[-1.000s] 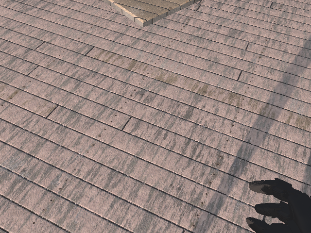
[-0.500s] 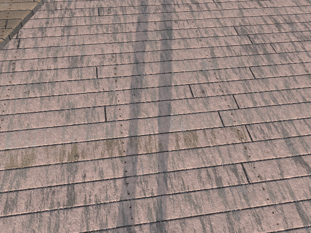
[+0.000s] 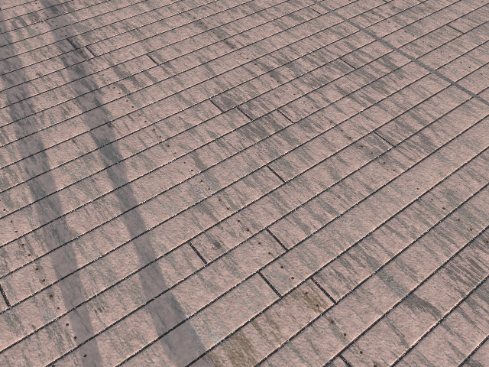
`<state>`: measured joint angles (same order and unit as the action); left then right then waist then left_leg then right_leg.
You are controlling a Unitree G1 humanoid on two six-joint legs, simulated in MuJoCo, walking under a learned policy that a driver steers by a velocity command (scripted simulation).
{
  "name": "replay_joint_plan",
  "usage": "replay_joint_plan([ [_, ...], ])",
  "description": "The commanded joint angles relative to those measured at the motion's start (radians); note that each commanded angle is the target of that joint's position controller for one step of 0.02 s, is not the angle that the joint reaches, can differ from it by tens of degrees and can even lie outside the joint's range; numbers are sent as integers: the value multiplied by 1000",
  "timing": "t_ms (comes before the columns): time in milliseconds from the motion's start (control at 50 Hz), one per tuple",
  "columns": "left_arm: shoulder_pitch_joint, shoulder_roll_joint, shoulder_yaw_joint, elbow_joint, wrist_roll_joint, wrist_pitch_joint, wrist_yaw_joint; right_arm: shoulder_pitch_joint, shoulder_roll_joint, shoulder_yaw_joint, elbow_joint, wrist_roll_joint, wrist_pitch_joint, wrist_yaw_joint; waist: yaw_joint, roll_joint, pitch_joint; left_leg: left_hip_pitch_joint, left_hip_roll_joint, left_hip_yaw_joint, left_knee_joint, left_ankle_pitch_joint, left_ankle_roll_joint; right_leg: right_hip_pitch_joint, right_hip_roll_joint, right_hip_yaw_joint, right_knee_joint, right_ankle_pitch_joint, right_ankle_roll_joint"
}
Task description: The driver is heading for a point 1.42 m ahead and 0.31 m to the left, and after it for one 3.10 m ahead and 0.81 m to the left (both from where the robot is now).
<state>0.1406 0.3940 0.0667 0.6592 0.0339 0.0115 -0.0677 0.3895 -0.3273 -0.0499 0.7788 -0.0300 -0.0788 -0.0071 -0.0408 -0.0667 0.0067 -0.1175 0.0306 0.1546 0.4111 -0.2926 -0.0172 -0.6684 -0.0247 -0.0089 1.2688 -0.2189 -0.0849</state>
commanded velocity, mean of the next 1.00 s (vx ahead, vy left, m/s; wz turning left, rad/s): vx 1.00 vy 0.00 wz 0.24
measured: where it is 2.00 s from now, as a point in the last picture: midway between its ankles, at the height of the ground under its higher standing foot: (149, 92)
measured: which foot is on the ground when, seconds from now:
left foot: down 0.00-0.22, up 0.24-0.66, down 0.68-1.00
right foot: up 0.00-0.22, down 0.24-0.70, up 0.72-1.00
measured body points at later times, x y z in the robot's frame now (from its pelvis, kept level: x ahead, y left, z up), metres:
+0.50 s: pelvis +0.45 -0.05 +0.00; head +0.47 -0.05 +0.45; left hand +0.50 +0.23 -0.13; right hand +0.53 -0.32 -0.12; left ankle +0.60 +0.10 -0.65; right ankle +0.35 -0.06 -0.74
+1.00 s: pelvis +0.93 -0.05 +0.00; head +0.96 -0.04 +0.45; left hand +1.14 +0.21 -0.04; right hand +0.98 -0.34 -0.13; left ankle +0.80 -0.02 -0.74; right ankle +1.17 -0.19 -0.68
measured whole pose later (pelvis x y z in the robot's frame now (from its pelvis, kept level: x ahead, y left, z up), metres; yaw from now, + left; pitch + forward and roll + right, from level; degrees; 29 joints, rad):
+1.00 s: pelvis +0.93 -0.05 +0.00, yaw +17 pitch +2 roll +1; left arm -0.02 0.24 -0.05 0.56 0.04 -0.06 -0.02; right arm 0.46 -0.31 -0.08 0.84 0.00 -0.06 0.02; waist -0.11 0.00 0.02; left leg -0.01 -0.19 -0.19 0.32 -0.30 0.15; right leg -0.71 -0.13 0.10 0.70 -0.01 0.05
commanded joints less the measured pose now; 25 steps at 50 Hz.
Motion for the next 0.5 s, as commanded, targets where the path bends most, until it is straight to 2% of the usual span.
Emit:
replay_joint_plan([
  [20,-90,-36,-31,-121,-2,1,-19,-41,-49,-3,-33,4,-39,11,47,149,72,8,226,-98,-264,245,57,-132,-64,39,-64,138,4],
  [60,-160,-27,-36,-145,-5,2,-28,-36,-65,-8,-13,0,-44,8,52,125,117,13,205,1,-305,324,53,-110,-58,-15,-218,200,-9],
  [80,-187,-32,-40,-147,-5,2,-35,-10,-77,-11,1,0,-45,6,39,114,130,29,193,45,-314,380,41,-86,-48,-57,-286,221,-23],
  [120,-249,-49,-51,-157,-4,-5,-42,42,-94,-13,28,-3,-39,-1,28,92,160,87,177,123,-282,692,17,-19,-5,-151,-430,203,-64],
  [140,-250,-52,-54,-149,-2,-9,-40,72,-109,-14,34,-4,-34,-6,30,102,135,117,178,136,-241,940,14,57,40,-185,-477,190,-85],
  [160,-221,-46,-51,-134,1,-13,-34,96,-134,-18,40,-2,-26,-14,51,130,99,160,192,135,-179,1170,16,124,86,-204,-500,156,-100],
  [180,-141,-33,-44,-100,-7,-13,-26,97,-159,-20,32,-2,-18,-23,88,158,24,191,205,137,-60,1426,17,222,133,-203,-480,112,-113],
  [200,-17,-20,-37,-69,13,-24,-16,87,-207,-27,32,-2,-5,-28,164,195,-6,143,250,109,118,1477,36,371,142,-153,-530,35,-139],
  [220,201,23,-14,5,15,-31,5,43,-209,-24,24,-9,4,-28,265,218,-82,63,274,80,330,1383,74,603,133,-55,-602,32,-176],
  [240,348,89,23,64,14,-30,33,3,-188,-25,21,-10,13,-21,330,165,-143,-89,187,93,675,937,82,826,74,53,-679,-21,-185],
  [260,243,213,47,46,37,-25,55,141,-8,12,-47,3,14,5,108,-158,-243,-512,27,23,1100,-270,52,1136,-246,477,-656,-19,-234],
  [280,282,199,54,7,11,-23,63,36,-83,8,-88,33,2,-3,199,-38,-410,-614,-20,-192,1222,-187,80,1156,-322,741,-850,-170,-269],
  [300,250,157,48,41,13,-33,74,-57,-103,1,-93,49,-6,-1,184,44,-217,-673,9,-218,1184,-59,87,987,-304,620,-952,-174,-236],
  [320,208,98,33,63,11,-49,76,-50,-85,7,-76,47,-8,5,121,101,-53,-643,48,-213,1077,2,89,784,-282,503,-1000,-124,-208],
  [340,162,48,19,73,15,-68,73,-34,-65,9,-44,37,6,11,72,149,16,-579,82,-229,1005,24,88,643,-239,392,-1035,-79,-164],
  [360,156,12,6,77,10,-89,74,17,-44,13,-21,25,29,19,31,125,42,-492,99,-243,956,45,79,533,-220,313,-1059,12,-142],
  [380,156,-18,-3,92,0,-103,72,40,-23,16,-2,16,50,30,5,91,46,-456,117,-249,915,45,67,475,-199,259,-1101,-17,-123],
  [400,155,-41,-9,108,-10,-117,69,26,-15,12,10,16,64,40,-4,96,75,-474,124,-251,878,64,64,456,-164,184,-1133,-3,-92],
  [420,180,-47,-11,122,-15,-133,61,-19,-2,11,2,18,70,46,6,75,103,-506,129,-245,834,107,66,453,-146,117,-1143,125,-53],
  [440,195,-37,-9,133,-17,-142,55,-79,9,15,-21,22,72,51,16,42,119,-545,123,-223,776,161,66,462,-133,59,-1167,222,-31],
  [460,203,-47,-10,142,-18,-149,52,-143,13,16,-36,26,69,53,29,43,144,-565,111,-196,708,224,72,461,-93,-22,-1182,321,-7],
  [500,210,-50,-16,147,-17,-158,49,-210,34,26,-57,31,56,62,37,31,141,-555,91,-132,573,351,89,482,-67,-127,-1180,505,18],
])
